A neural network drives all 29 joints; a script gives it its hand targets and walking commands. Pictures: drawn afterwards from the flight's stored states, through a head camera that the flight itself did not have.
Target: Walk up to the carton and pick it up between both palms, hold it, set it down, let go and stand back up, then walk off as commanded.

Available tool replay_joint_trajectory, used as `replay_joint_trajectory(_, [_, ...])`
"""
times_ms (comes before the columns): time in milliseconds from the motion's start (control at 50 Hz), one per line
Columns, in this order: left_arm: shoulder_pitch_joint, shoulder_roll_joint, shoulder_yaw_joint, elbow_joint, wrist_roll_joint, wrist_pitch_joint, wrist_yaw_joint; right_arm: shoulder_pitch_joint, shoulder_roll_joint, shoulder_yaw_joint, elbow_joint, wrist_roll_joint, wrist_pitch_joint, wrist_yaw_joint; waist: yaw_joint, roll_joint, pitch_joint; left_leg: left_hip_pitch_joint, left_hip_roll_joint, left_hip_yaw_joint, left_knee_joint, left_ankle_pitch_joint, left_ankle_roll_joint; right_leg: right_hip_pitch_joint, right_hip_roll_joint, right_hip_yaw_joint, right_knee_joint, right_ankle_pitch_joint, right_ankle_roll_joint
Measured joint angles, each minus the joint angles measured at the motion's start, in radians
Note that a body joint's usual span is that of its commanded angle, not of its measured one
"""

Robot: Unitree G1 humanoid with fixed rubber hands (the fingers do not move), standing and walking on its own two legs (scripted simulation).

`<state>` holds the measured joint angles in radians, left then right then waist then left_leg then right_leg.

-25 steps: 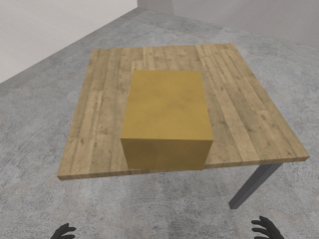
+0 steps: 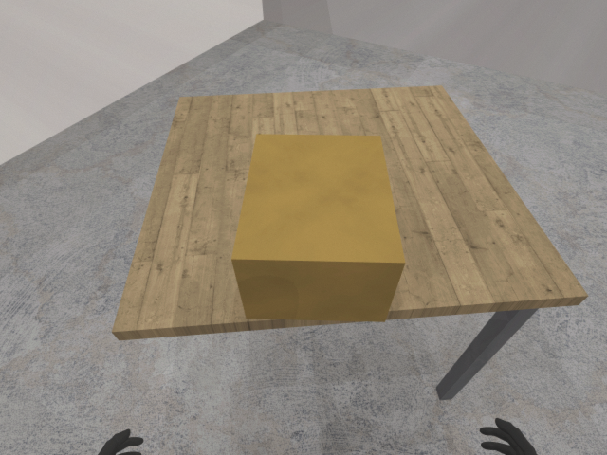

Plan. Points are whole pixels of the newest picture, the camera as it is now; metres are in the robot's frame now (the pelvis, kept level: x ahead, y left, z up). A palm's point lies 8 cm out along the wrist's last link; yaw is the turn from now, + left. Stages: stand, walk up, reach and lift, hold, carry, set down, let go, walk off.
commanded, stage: walk off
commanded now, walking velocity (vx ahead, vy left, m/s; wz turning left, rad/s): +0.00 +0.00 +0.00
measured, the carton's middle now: (316, 222) +0.49 -0.02 -0.01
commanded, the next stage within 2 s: none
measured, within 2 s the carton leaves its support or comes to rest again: neither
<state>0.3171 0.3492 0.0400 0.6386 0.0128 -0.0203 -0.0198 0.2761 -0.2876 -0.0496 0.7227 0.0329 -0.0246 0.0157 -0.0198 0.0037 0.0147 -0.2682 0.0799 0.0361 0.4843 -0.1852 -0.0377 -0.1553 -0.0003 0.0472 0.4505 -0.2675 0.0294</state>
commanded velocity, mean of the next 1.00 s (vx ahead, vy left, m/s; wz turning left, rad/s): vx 0.00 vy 0.00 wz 0.00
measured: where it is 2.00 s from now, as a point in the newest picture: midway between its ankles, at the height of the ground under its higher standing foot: outside the picture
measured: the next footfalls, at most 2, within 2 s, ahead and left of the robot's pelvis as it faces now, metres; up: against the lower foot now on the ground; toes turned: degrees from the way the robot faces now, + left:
right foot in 0.88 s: -0.12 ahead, -0.10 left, +0.00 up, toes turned +3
left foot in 1.42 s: -0.25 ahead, +0.13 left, +0.00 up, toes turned -1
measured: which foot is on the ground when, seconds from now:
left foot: down 0.00-0.90, up 0.92-1.00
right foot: down 0.00-0.48, up 0.50-0.86, down 0.88-1.00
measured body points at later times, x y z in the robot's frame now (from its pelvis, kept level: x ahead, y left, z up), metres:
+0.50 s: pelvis -0.06 +0.02 -0.01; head -0.05 +0.03 +0.43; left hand +0.06 +0.33 -0.12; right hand +0.05 -0.28 -0.11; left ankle -0.01 +0.12 -0.74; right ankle -0.01 -0.14 -0.74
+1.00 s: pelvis -0.17 -0.02 -0.02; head -0.14 -0.07 +0.43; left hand -0.09 +0.29 -0.10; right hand -0.10 -0.33 -0.15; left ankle -0.09 +0.13 -0.68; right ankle -0.16 -0.10 -0.74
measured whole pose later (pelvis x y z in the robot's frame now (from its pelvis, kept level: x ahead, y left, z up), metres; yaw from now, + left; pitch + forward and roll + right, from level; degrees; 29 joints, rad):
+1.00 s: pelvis -0.17 -0.02 -0.02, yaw -2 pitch -4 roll +4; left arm 0.32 0.36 0.04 0.73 0.00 0.09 -0.01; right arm 0.25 -0.37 -0.06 0.74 0.03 0.09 -0.05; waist -0.02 0.04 0.16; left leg -0.51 -0.10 -0.11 1.00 -0.43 0.02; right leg -0.27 0.04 0.08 0.71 -0.36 -0.06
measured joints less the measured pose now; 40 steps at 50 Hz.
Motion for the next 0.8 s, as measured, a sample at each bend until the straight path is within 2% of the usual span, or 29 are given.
replay_joint_trajectory(140, [-0.02,0.003,-0.002,0.028,-0.005,0.004,0.0,-0.007,-0.009,0.007,0.004,0.0,0.003,-0.008,0.0,0.003,0.011,0.0,0.0,-0.001,0.007,0.002,0.002,0.0,0.0,-0.001,0.008,0.001,0.0])
replay_joint_trajectory(340, [-0.066,0.022,0.006,0.077,-0.01,0.056,0.0,-0.061,-0.071,-0.003,0.008,0.0,0.06,-0.02,0.0,0.016,0.068,-0.002,-0.004,-0.024,0.048,0.02,0.01,-0.001,0.0,-0.02,0.068,0.002,0.0])
replay_joint_trajectory(400, [-0.062,0.022,0.006,0.088,-0.01,0.065,0.0,-0.061,-0.08,-0.014,0.008,0.0,0.07,-0.021,0.001,0.022,0.078,-0.019,-0.022,-0.037,0.132,-0.058,0.016,-0.002,-0.003,-0.017,0.07,0.011,0.0])
replay_joint_trajectory(460, [-0.081,0.023,0.006,0.088,-0.01,0.077,0.0,-0.041,-0.082,-0.014,0.008,0.0,0.07,-0.026,0.0,0.028,0.081,-0.01,-0.045,-0.047,0.188,-0.076,0.022,-0.025,-0.002,-0.021,0.082,0.017,0.007])
replay_joint_trajectory(480, [-0.098,0.025,0.006,0.088,-0.01,0.078,0.0,-0.033,-0.082,-0.011,0.009,0.0,0.07,-0.026,-0.001,0.029,0.084,-0.009,-0.048,-0.051,0.174,-0.103,0.042,-0.044,-0.003,-0.026,0.096,0.016,0.014])
replay_joint_trajectory(500, [-0.116,0.033,0.006,0.088,-0.01,0.08,0.0,-0.037,-0.082,0.004,0.012,0.0,0.07,-0.022,-0.001,0.019,0.103,-0.013,-0.056,-0.047,0.175,-0.11,0.056,-0.061,-0.005,-0.016,0.127,0.009,0.005])
replay_joint_trajectory(520, [-0.129,0.038,0.007,0.089,-0.01,0.083,0.003,-0.039,-0.082,0.013,0.012,0.0,0.07,-0.016,-0.002,0.015,0.119,-0.018,-0.057,-0.043,0.175,-0.095,0.065,-0.086,0.006,0.0,0.194,-0.054,-0.004])
replay_joint_trajectory(560, [-0.147,0.043,0.015,0.089,-0.01,0.095,0.012,-0.035,-0.083,0.021,0.012,0.0,0.07,-0.012,-0.003,0.018,0.14,-0.024,-0.05,-0.042,0.165,-0.065,0.073,-0.135,0.052,0.039,0.388,-0.158,-0.015])
replay_joint_trajectory(640, [-0.132,0.055,0.034,0.089,-0.01,0.109,0.015,-0.037,-0.082,0.019,0.012,0.0,0.072,-0.028,-0.001,0.015,0.148,-0.03,-0.049,-0.032,0.113,-0.016,0.074,-0.167,0.093,0.072,0.645,-0.166,-0.017])
replay_joint_trajectory(740, [-0.093,0.063,0.036,0.088,-0.01,0.126,0.015,-0.052,-0.082,0.021,0.011,0.0,0.072,-0.054,0.0,0.013,0.148,-0.094,-0.05,-0.012,0.099,0.029,0.074,-0.168,0.094,0.076,0.68,-0.188,-0.013])
replay_joint_trajectory(800, [-0.074,0.062,0.033,0.087,-0.01,0.126,0.015,-0.052,-0.082,0.021,0.011,0.0,0.072,-0.059,0.001,0.014,0.148,-0.136,-0.048,-0.002,0.095,0.057,0.074,-0.167,0.093,0.071,0.612,-0.22,-0.014])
